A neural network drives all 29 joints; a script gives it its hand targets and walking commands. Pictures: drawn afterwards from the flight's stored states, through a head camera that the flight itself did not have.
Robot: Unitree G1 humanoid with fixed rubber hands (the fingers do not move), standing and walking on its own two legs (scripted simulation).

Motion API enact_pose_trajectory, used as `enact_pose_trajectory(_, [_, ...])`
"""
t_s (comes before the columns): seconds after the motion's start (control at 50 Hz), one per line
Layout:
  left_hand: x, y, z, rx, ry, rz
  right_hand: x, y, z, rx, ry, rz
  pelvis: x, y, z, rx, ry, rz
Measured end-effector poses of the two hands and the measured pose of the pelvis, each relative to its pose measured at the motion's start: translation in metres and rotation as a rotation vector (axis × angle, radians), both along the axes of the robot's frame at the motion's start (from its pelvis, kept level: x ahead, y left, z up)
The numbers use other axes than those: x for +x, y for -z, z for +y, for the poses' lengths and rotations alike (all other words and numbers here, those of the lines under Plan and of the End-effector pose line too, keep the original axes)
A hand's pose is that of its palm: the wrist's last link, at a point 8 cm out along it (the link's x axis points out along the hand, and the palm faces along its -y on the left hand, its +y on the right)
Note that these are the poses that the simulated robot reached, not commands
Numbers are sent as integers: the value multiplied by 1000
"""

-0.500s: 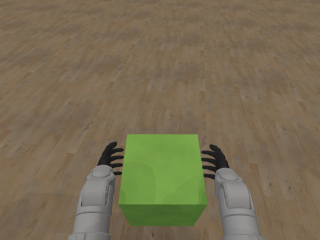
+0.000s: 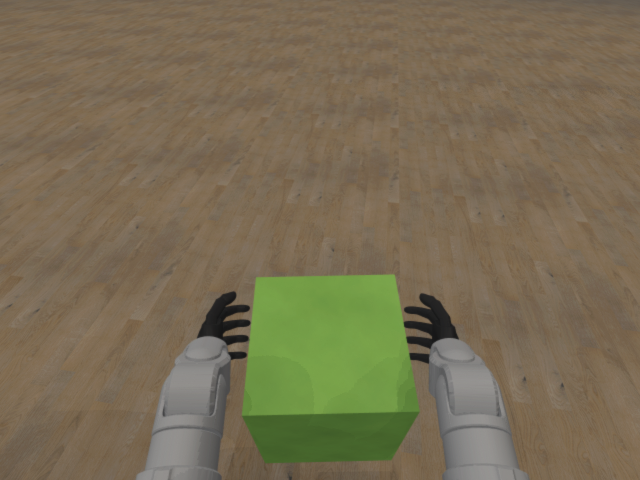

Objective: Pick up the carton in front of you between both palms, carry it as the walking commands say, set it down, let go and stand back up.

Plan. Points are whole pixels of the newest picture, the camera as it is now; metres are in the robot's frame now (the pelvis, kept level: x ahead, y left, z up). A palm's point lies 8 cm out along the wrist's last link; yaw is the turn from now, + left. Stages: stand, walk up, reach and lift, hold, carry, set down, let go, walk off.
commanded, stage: carry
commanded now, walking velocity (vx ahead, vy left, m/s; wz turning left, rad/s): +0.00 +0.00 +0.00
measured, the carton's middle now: (326, 373) +0.33 -0.01 -0.08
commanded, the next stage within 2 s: hold in 1.40 s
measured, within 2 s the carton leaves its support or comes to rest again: neither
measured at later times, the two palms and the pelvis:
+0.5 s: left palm (196, 372) +0.25 +0.16 +0.04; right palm (436, 368) +0.25 -0.14 +0.05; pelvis -0.03 +0.01 +0.00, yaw -1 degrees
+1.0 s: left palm (190, 374) +0.25 +0.17 +0.04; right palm (431, 372) +0.25 -0.13 +0.05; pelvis -0.04 +0.02 +0.00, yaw -1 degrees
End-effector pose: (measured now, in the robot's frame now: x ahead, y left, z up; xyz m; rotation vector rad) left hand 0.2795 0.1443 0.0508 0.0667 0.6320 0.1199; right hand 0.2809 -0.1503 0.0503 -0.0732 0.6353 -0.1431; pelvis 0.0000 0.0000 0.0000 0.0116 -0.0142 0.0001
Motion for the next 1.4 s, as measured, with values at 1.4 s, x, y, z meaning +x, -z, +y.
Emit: enact_pose_trajectory(1.4, [-26, 4, 27, 15, -20, 17, -31, 2, 28, 6, -1, 14, -33, -1, 25, -17, 22, 29])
